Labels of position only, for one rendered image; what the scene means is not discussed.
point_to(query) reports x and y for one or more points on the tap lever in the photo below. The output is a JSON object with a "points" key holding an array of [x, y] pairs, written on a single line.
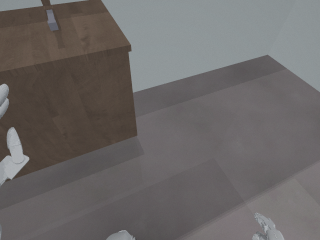
{"points": [[51, 20]]}

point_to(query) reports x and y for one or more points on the counter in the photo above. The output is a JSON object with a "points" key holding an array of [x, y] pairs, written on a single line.
{"points": [[70, 90]]}

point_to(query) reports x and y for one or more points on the right robot hand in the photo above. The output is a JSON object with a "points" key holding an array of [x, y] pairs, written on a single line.
{"points": [[268, 227]]}

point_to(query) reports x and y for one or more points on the left robot hand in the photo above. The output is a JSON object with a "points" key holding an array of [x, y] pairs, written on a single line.
{"points": [[10, 165]]}

